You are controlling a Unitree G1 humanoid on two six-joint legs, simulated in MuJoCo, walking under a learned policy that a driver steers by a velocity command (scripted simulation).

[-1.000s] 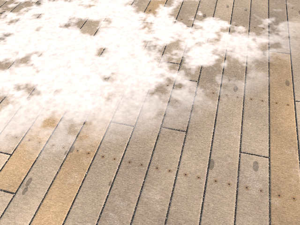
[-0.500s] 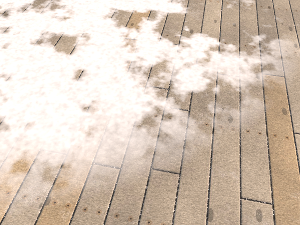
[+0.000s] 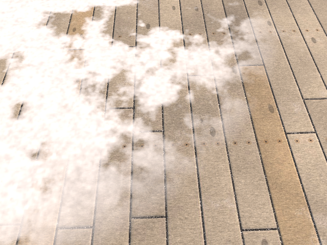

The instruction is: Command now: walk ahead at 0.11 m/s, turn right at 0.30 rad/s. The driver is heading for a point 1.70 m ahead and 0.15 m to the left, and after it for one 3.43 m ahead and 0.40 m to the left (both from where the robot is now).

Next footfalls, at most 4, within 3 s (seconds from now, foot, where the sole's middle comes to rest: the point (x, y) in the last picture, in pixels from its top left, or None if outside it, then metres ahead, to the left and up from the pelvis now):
0.34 left None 0.07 0.16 -0.77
1.08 right None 0.19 -0.07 -0.77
1.48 left None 0.33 0.09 -0.77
2.62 left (141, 236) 0.45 0.14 -0.77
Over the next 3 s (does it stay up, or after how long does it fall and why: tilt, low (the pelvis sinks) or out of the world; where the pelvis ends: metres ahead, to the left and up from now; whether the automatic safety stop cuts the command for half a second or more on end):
stays up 0.51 0.07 0.01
